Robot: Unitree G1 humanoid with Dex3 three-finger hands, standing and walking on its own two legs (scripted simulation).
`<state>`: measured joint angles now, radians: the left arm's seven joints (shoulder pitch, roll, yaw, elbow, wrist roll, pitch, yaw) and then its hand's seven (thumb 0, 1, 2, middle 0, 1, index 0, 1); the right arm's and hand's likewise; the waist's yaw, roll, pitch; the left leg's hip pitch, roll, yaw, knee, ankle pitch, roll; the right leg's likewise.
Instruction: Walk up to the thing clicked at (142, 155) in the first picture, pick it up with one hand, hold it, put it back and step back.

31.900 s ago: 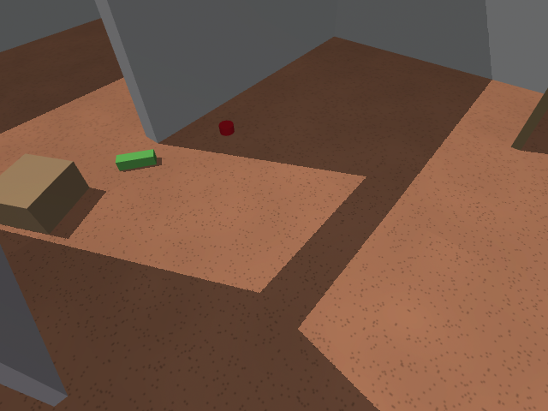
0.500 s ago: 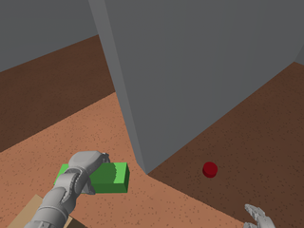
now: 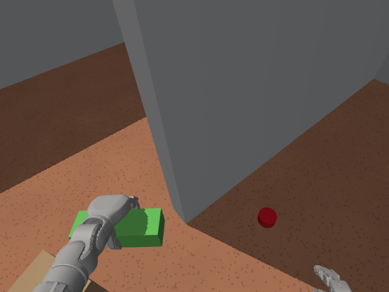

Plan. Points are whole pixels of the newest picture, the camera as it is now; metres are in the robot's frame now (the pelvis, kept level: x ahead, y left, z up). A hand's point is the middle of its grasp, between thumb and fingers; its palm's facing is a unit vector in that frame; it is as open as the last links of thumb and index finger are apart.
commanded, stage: crouch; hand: left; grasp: from above
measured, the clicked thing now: (119, 228) +0.30 +0.22 -0.08
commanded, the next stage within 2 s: lower in 1.76 s
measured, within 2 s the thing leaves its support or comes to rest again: neither
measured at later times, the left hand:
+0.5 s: hand (136, 239) +0.34 +0.23 -0.27, palm faces -0.42 +0.08 -0.91, open 9.9 cm
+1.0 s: hand (150, 252) +0.37 +0.24 -0.48, palm faces -0.46 +0.02 -0.89, open 9.9 cm
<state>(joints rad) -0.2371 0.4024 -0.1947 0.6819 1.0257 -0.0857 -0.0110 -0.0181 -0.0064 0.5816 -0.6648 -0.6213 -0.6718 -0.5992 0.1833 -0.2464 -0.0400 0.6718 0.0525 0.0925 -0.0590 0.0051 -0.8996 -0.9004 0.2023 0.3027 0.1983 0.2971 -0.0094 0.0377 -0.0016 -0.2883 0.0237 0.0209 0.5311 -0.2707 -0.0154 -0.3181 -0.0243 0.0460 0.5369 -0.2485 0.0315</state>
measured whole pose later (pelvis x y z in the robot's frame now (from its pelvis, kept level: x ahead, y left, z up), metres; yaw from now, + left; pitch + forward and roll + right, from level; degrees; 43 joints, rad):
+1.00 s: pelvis -0.07 +0.00 -0.31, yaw +0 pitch +38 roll -4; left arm -0.81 0.54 0.03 1.30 1.29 -0.19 0.41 -0.02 -0.01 0.59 -0.68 -0.59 -0.69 -0.57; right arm 0.18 -0.24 -0.03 0.75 -0.11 -0.07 0.07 0.00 -0.90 -0.90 0.21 0.30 0.20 0.30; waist -0.20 0.03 -0.17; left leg -1.98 -0.01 -0.09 2.01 -0.69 -0.03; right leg -1.96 -0.02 0.01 1.95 -0.66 0.05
